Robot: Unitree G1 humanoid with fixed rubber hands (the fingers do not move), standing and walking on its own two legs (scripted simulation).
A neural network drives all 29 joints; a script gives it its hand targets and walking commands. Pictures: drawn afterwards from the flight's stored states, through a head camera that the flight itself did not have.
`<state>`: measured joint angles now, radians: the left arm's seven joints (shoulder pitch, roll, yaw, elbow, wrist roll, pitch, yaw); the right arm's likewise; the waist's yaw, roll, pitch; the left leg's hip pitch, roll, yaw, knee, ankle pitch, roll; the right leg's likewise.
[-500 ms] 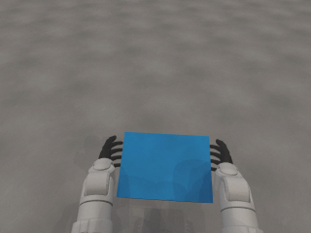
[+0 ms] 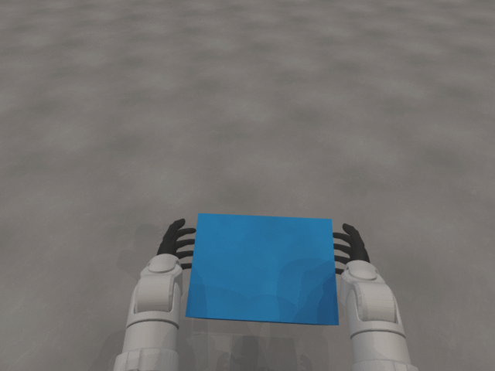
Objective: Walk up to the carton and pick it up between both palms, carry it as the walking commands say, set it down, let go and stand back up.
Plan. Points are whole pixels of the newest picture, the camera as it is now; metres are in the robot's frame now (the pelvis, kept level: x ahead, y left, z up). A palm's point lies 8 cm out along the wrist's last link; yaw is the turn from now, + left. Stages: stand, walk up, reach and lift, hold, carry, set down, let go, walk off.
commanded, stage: carry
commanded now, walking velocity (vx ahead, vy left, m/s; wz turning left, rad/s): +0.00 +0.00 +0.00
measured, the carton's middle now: (261, 274) +0.32 -0.01 -0.07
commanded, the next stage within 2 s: none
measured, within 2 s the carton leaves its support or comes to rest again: neither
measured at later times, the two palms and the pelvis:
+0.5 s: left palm (162, 271) +0.28 +0.16 +0.02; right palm (352, 272) +0.27 -0.16 +0.02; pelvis -0.01 +0.00 +0.00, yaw +0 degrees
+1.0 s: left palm (151, 270) +0.28 +0.18 +0.02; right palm (340, 267) +0.28 -0.14 +0.02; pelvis +0.00 +0.02 +0.00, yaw +1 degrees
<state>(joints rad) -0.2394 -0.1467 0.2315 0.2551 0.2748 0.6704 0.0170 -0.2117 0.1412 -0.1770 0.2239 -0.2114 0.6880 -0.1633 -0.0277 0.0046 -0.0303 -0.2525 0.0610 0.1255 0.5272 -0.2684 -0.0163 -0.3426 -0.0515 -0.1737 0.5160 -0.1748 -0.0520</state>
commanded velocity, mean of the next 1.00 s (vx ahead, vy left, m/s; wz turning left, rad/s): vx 0.00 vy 0.00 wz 0.00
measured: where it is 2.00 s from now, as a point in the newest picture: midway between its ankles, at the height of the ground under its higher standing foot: outside the picture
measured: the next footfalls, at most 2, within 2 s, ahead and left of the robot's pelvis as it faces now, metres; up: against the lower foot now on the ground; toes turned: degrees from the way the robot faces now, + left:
none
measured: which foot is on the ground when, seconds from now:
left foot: down 0.00-1.00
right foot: down 0.00-1.00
